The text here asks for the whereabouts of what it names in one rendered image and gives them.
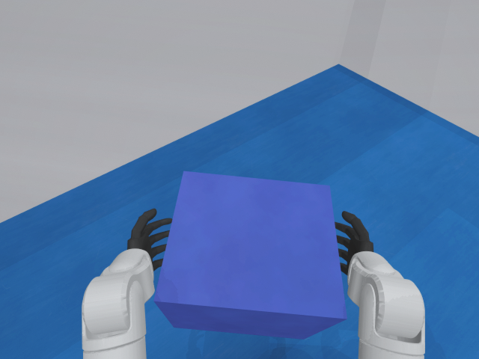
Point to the left robot forearm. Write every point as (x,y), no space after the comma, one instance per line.
(113,314)

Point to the left robot hand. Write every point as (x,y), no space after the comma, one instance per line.
(141,239)

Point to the right robot forearm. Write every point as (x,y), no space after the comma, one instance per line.
(391,309)

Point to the right robot hand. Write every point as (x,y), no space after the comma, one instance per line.
(358,242)

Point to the carton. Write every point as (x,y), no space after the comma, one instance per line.
(252,256)

